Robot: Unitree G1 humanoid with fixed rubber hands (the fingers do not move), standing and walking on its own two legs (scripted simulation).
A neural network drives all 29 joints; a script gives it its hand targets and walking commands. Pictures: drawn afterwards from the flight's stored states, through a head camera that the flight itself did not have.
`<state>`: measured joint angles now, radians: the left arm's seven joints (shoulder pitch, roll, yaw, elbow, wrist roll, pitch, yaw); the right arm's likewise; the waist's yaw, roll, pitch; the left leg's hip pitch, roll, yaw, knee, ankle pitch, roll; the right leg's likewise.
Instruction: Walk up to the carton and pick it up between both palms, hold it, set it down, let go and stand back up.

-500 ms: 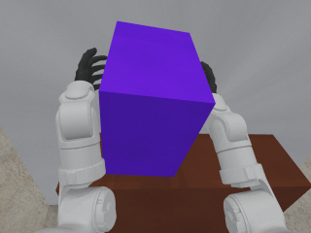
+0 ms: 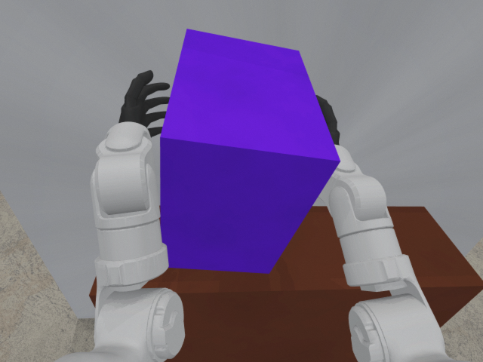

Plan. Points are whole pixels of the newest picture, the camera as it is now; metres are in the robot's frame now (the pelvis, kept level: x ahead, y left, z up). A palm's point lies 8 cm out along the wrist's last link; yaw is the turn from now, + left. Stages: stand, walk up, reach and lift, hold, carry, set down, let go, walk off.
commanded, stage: hold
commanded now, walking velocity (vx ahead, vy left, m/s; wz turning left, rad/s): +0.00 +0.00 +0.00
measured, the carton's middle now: (230, 158) +0.37 +0.01 +0.21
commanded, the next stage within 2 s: none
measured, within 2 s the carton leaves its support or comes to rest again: neither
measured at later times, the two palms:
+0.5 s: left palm (142, 127) +0.35 +0.14 +0.27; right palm (326, 148) +0.36 -0.13 +0.24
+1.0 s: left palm (136, 129) +0.35 +0.14 +0.28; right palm (322, 148) +0.36 -0.13 +0.24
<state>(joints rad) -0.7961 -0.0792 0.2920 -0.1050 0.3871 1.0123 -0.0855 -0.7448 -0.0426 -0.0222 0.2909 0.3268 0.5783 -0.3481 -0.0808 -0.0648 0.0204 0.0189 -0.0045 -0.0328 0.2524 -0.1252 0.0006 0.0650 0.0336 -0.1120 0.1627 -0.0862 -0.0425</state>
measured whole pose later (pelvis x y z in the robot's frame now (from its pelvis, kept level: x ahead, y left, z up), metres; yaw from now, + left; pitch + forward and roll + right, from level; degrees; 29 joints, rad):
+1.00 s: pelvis +0.00 +0.00 +0.00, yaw +0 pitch -8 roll -1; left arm -0.80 -0.08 0.28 -0.11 0.38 1.01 -0.07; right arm -0.75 -0.04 -0.03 0.30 0.31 0.57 -0.34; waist -0.09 -0.08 0.02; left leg 0.02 -0.01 -0.04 0.25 -0.12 0.00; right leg 0.06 0.03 -0.12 0.16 -0.09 -0.04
